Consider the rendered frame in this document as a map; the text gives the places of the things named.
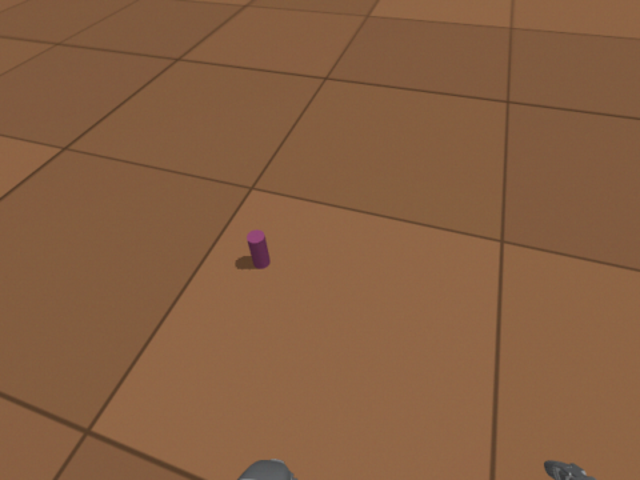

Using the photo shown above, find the right robot hand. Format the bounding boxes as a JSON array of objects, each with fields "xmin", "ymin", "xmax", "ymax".
[{"xmin": 544, "ymin": 461, "xmax": 597, "ymax": 480}]

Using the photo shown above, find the can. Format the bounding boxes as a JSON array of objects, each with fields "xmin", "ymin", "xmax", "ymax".
[{"xmin": 247, "ymin": 230, "xmax": 270, "ymax": 269}]

